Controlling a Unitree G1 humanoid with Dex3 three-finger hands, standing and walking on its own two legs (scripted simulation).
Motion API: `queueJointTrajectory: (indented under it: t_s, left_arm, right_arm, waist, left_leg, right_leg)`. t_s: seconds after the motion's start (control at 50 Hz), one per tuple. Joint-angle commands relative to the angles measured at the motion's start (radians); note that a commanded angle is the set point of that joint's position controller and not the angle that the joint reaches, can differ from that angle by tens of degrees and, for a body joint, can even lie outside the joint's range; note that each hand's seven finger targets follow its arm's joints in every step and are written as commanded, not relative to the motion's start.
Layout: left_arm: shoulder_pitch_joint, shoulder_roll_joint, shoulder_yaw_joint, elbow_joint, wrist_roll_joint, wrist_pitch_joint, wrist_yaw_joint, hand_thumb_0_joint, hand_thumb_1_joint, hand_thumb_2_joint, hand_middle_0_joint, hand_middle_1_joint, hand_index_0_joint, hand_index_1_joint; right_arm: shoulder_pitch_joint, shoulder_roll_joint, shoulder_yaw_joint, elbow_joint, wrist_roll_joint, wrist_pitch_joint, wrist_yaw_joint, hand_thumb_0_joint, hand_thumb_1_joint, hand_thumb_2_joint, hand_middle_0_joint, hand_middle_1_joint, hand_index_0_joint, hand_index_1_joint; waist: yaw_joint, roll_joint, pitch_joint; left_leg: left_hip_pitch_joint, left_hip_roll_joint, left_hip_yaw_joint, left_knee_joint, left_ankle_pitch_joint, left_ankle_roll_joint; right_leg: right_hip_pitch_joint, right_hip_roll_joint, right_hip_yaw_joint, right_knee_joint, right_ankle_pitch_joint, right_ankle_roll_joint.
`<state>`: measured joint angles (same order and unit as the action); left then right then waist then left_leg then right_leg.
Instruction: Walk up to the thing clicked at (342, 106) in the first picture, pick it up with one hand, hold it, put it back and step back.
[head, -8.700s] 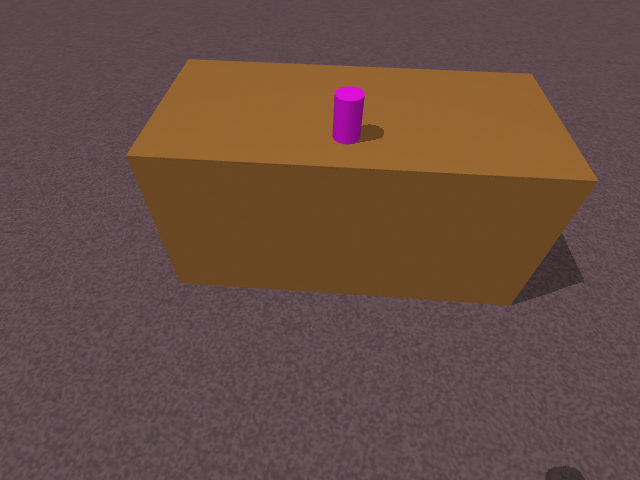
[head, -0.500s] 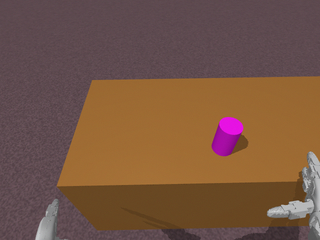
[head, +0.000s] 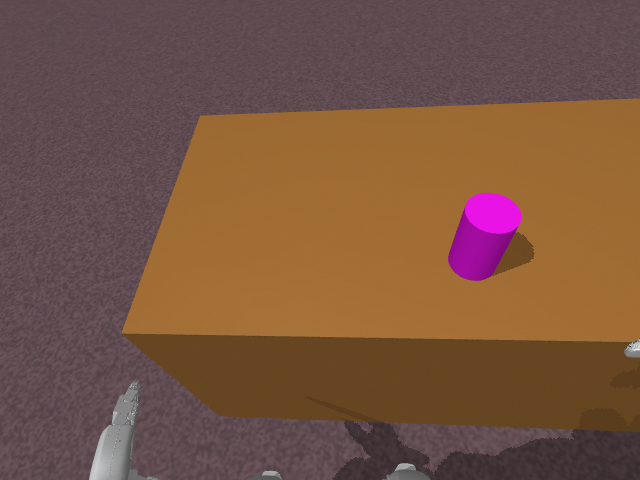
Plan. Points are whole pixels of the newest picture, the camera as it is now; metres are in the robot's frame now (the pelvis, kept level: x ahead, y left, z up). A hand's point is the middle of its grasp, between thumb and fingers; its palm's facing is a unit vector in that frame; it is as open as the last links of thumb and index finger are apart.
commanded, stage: go down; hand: right
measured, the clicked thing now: (481, 238) +0.49 -0.24 -0.07
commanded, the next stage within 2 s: none
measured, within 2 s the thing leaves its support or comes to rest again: neither
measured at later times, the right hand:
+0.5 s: hand out of the picture +0.35 -0.39 +0.06, palm faces +0.26 +0.97 +0.01, open 17.4 cm
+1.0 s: hand out of the picture +0.37 -0.42 +0.06, palm faces +0.28 +0.96 +0.02, open 17.5 cm
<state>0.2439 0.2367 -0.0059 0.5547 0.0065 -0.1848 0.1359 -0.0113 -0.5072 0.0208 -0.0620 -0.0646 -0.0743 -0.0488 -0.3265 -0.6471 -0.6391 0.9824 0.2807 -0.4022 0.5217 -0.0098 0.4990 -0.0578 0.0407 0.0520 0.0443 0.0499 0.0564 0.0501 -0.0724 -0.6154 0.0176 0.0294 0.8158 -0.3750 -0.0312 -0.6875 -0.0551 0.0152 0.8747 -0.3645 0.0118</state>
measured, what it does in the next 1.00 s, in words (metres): stands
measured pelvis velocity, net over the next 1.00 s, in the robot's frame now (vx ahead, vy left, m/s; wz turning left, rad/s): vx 0.01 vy -0.01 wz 0.00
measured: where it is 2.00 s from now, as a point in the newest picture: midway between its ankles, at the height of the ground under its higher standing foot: outside the picture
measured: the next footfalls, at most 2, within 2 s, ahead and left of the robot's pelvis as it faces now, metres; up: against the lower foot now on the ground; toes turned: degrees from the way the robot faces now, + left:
none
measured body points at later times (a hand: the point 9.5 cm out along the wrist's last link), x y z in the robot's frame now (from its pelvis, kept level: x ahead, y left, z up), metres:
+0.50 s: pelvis +0.00 -0.01 -0.01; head +0.07 -0.06 +0.43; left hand +0.16 +0.25 -0.05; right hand +0.33 -0.44 +0.06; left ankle +0.02 +0.14 -0.70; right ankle +0.04 -0.12 -0.70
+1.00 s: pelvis +0.01 -0.01 -0.02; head +0.09 -0.06 +0.42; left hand +0.17 +0.25 -0.05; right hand +0.35 -0.47 +0.06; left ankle +0.02 +0.14 -0.70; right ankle +0.04 -0.12 -0.70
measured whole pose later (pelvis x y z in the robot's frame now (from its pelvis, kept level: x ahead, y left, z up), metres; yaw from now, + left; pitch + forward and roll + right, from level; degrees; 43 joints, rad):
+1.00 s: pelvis +0.01 -0.01 -0.02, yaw +0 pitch +16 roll +4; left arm 0.31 0.27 -0.05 0.38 0.03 -0.22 0.13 -0.01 -0.53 0.05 -0.06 -0.06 -0.06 -0.05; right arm -0.51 -0.87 -0.76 1.15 0.23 -0.33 0.61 -0.01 0.54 -0.05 0.05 0.05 0.05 0.05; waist 0.12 0.05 -0.11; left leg -0.78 0.00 0.05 0.93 -0.43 -0.03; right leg -0.88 -0.07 0.05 1.03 -0.43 0.01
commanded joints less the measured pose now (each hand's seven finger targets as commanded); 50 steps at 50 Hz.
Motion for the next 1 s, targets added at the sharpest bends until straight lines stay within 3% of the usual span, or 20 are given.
queueJointTrajectory:
  t_s: [0.0, 0.02, 0.04, 0.06, 0.08, 0.14, 0.18, 0.2, 0.24, 0.28, 0.36, 0.4, 0.42, 0.46, 0.54, 0.6, 0.72, 0.82, 0.92, 0.98]
  left_arm:
    - [-0.003, 0.201, 0.079, -0.144, -0.003, -0.068, 0.024, 0.0, -0.527, 0.033, -0.059, -0.064, -0.068, -0.054]
    - [-0.063, 0.244, 0.1, -0.236, 0.0, -0.079, 0.031, 0.0, -0.526, 0.031, -0.06, -0.065, -0.069, -0.055]
    - [-0.011, 0.247, 0.101, -0.208, 0.0, -0.076, 0.032, 0.0, -0.533, 0.037, -0.059, -0.062, -0.065, -0.055]
    - [0.04, 0.202, 0.07, -0.13, 0.001, -0.07, 0.027, 0.0, -0.533, 0.037, -0.058, -0.063, -0.066, -0.055]
    - [0.016, 0.186, 0.051, -0.174, -0.003, -0.073, 0.022, 0.0, -0.534, 0.04, -0.057, -0.063, -0.064, -0.056]
    - [0.059, 0.215, 0.09, -0.139, 0.0, -0.069, 0.024, 0.0, -0.539, 0.043, -0.057, -0.06, -0.061, -0.056]
    - [0.013, 0.177, 0.039, -0.198, 0.002, -0.076, 0.013, 0.0, -0.543, 0.047, -0.056, -0.061, -0.06, -0.058]
    - [-0.007, 0.196, 0.055, -0.238, 0.001, -0.082, 0.017, 0.0, -0.54, 0.045, -0.056, -0.06, -0.06, -0.056]
    - [0.018, 0.238, 0.09, -0.247, 0.001, -0.076, 0.02, 0.0, -0.54, 0.047, -0.055, -0.059, -0.059, -0.055]
    - [0.048, 0.2, 0.064, -0.21, 0.002, -0.073, 0.015, 0.0, -0.537, 0.045, -0.056, -0.061, -0.061, -0.056]
    - [0.004, 0.202, 0.061, -0.228, 0.006, -0.077, 0.017, 0.0, -0.539, 0.046, -0.054, -0.057, -0.058, -0.053]
    - [0.045, 0.172, 0.037, -0.21, 0.004, -0.077, 0.014, 0.0, -0.535, 0.044, -0.053, -0.058, -0.058, -0.052]
    - [0.006, 0.181, 0.036, -0.26, 0.006, -0.084, 0.016, 0.0, -0.533, 0.042, -0.053, -0.059, -0.059, -0.052]
    - [0.056, 0.245, 0.098, -0.205, 0.01, -0.08, 0.024, 0.0, -0.539, 0.046, -0.052, -0.056, -0.056, -0.052]
    - [0.038, 0.186, 0.036, -0.261, 0.005, -0.085, 0.015, 0.0, -0.545, 0.05, -0.051, -0.055, -0.053, -0.053]
    - [0.074, 0.241, 0.084, -0.265, 0.009, -0.083, 0.017, 0.0, -0.542, 0.049, -0.051, -0.054, -0.054, -0.051]
    - [0.036, 0.193, 0.035, -0.281, 0.008, -0.086, 0.013, 0.0, -0.542, 0.051, -0.049, -0.053, -0.052, -0.05]
    - [0.072, 0.217, 0.047, -0.293, 0.014, -0.084, 0.017, 0.0, -0.542, 0.05, -0.049, -0.052, -0.052, -0.049]
    - [0.091, 0.23, 0.061, -0.289, 0.014, -0.08, 0.016, 0.0, -0.543, 0.052, -0.048, -0.052, -0.051, -0.049]
    - [0.055, 0.224, 0.05, -0.338, 0.015, -0.088, 0.016, 0.0, -0.543, 0.052, -0.048, -0.05, -0.05, -0.048]
  right_arm:
    - [-0.262, -0.369, -0.061, -0.154, 0.037, -0.05, 0.037, 0.0, 0.466, -0.059, 0.045, 0.048, 0.047, 0.047]
    - [-0.31, -0.411, -0.084, -0.197, 0.042, -0.057, 0.041, 0.0, 0.479, -0.057, 0.044, 0.048, 0.046, 0.048]
    - [-0.307, -0.427, -0.094, -0.185, 0.043, -0.053, 0.043, 0.0, 0.48, -0.053, 0.047, 0.046, 0.048, 0.046]
    - [-0.271, -0.388, -0.074, -0.125, 0.045, -0.042, 0.054, 0.0, 0.482, -0.058, 0.044, 0.048, 0.046, 0.048]
    - [-0.289, -0.41, -0.091, -0.154, 0.048, -0.046, 0.059, 0.0, 0.482, -0.05, 0.049, 0.045, 0.049, 0.045]
    - [-0.255, -0.399, -0.074, -0.101, 0.033, -0.027, 0.057, 0.0, 0.477, -0.047, 0.052, 0.044, 0.051, 0.044]
    - [-0.295, -0.413, -0.089, -0.147, 0.035, -0.03, 0.056, 0.0, 0.473, -0.04, 0.057, 0.041, 0.054, 0.041]
    - [-0.329, -0.429, -0.094, -0.18, 0.031, -0.034, 0.054, 0.0, 0.487, -0.046, 0.052, 0.044, 0.052, 0.044]
    - [-0.315, -0.458, -0.107, -0.177, 0.026, -0.031, 0.047, 0.0, 0.487, -0.044, 0.054, 0.043, 0.053, 0.043]
    - [-0.311, -0.432, -0.099, -0.145, 0.027, -0.026, 0.048, 0.0, 0.483, -0.047, 0.052, 0.044, 0.052, 0.044]
    - [-0.364, -0.499, -0.124, -0.163, 0.012, -0.031, 0.042, 0.0, 0.507, -0.046, 0.051, 0.046, 0.052, 0.046]
    - [-0.339, -0.466, -0.104, -0.109, 0.008, -0.022, 0.052, 0.0, 0.518, -0.05, 0.047, 0.048, 0.048, 0.048]
    - [-0.385, -0.48, -0.104, -0.143, 0.01, -0.028, 0.055, 0.0, 0.52, -0.047, 0.048, 0.048, 0.049, 0.048]
    - [-0.362, -0.527, -0.127, -0.106, 0.008, -0.018, 0.06, 0.0, 0.504, -0.049, 0.051, 0.047, 0.051, 0.047]
    - [-0.409, -0.51, -0.112, -0.11, 0.016, -0.01, 0.075, 0.0, 0.522, -0.046, 0.051, 0.047, 0.052, 0.047]
    - [-0.38, -0.549, -0.131, -0.069, 0.002, 0.009, 0.079, 0.0, 0.531, -0.047, 0.049, 0.048, 0.05, 0.048]
    - [-0.421, -0.587, -0.141, -0.058, -0.012, 0.006, 0.077, 0.0, 0.542, -0.048, 0.048, 0.05, 0.05, 0.05]
    - [-0.418, -0.641, -0.177, -0.052, -0.014, 0.011, 0.088, 0.0, 0.564, -0.054, 0.041, 0.053, 0.046, 0.053]
    - [-0.449, -0.649, -0.171, -0.034, -0.013, 0.013, 0.092, 0.0, 0.535, -0.054, 0.049, 0.051, 0.052, 0.051]
    - [-0.481, -0.662, -0.173, -0.059, -0.017, 0.011, 0.094, 0.0, 0.536, -0.053, 0.051, 0.051, 0.053, 0.051]
  waist:
    - [0.008, -0.222, -0.322]
    - [0.018, -0.197, -0.38]
    - [0.014, -0.21, -0.367]
    - [0.008, -0.203, -0.323]
    - [0.0, -0.214, -0.335]
    - [0.004, -0.242, -0.313]
    - [-0.007, -0.244, -0.34]
    - [0.0, -0.239, -0.367]
    - [0.003, -0.236, -0.355]
    - [0.01, -0.233, -0.31]
    - [0.002, -0.262, -0.326]
    - [0.011, -0.251, -0.318]
    - [0.022, -0.238, -0.337]
    - [0.026, -0.272, -0.356]
    - [0.025, -0.242, -0.338]
    - [0.036, -0.248, -0.384]
    - [0.018, -0.267, -0.338]
    - [0.026, -0.274, -0.425]
    - [0.036, -0.291, -0.348]
    - [0.038, -0.28, -0.385]
  left_leg:
    - [0.008, -0.031, 0.004, -0.076, 0.116, 0.04]
    - [0.022, -0.031, 0.005, -0.077, 0.139, 0.037]
    - [0.024, -0.032, 0.006, -0.074, 0.149, 0.038]
    - [-0.005, -0.036, 0.013, -0.059, 0.151, 0.036]
    - [-0.01, -0.036, 0.012, -0.058, 0.152, 0.038]
    - [-0.04, -0.041, 0.015, -0.051, 0.128, 0.044]
    - [-0.021, -0.039, 0.012, -0.051, 0.15, 0.043]
    - [-0.024, -0.042, 0.013, -0.045, 0.161, 0.044]
    - [-0.013, -0.041, 0.011, -0.049, 0.155, 0.045]
    - [-0.026, -0.04, 0.01, -0.054, 0.131, 0.044]
    - [-0.039, -0.038, 0.006, -0.037, 0.119, 0.048]
    - [-0.046, -0.037, 0.005, -0.037, 0.113, 0.045]
    - [-0.047, -0.04, 0.009, -0.032, 0.125, 0.044]
    - [-0.067, -0.041, 0.013, -0.018, 0.13, 0.047]
    - [-0.081, -0.044, 0.02, -0.015, 0.125, 0.045]
    - [-0.073, -0.04, 0.017, -0.013, 0.147, 0.046]
    - [-0.099, -0.039, 0.008, -0.005, 0.089, 0.05]
    - [-0.075, -0.039, 0.009, 0.015, 0.176, 0.047]
    - [-0.127, -0.046, 0.019, 0.016, 0.117, 0.052]
    - [-0.118, -0.045, 0.018, 0.024, 0.139, 0.05]
  right_leg:
    - [0.231, 0.024, 0.02, -0.127, 0.145, -0.011]
    - [0.252, 0.024, 0.022, -0.111, 0.163, -0.014]
    - [0.254, 0.026, 0.02, -0.108, 0.177, -0.013]
    - [0.233, 0.025, 0.026, -0.103, 0.217, -0.011]
    - [0.233, 0.023, 0.03, -0.095, 0.242, -0.008]
    - [0.236, 0.016, 0.034, -0.098, 0.256, -0.004]
    - [0.234, 0.017, 0.033, -0.083, 0.278, -0.004]
    - [0.247, 0.013, 0.035, -0.079, 0.301, -0.001]
    - [0.245, 0.016, 0.029, -0.081, 0.264, -0.006]
    - [0.204, 0.021, 0.026, -0.085, 0.197, -0.01]
    - [0.175, 0.021, 0.028, -0.081, 0.167, -0.01]
    - [0.177, 0.023, 0.024, -0.074, 0.142, -0.014]
    - [0.172, 0.021, 0.028, -0.068, 0.149, -0.014]
    - [0.2, 0.019, 0.031, -0.061, 0.184, -0.011]
    - [0.171, 0.018, 0.036, -0.048, 0.177, -0.012]
    - [0.194, 0.022, 0.038, -0.033, 0.213, -0.016]
    - [0.123, 0.025, 0.03, -0.035, 0.097, -0.019]
    - [0.163, 0.028, 0.033, 0.004, 0.229, -0.02]
    - [0.136, 0.02, 0.04, -0.007, 0.172, -0.014]
    - [0.134, 0.021, 0.038, 0.006, 0.182, -0.014]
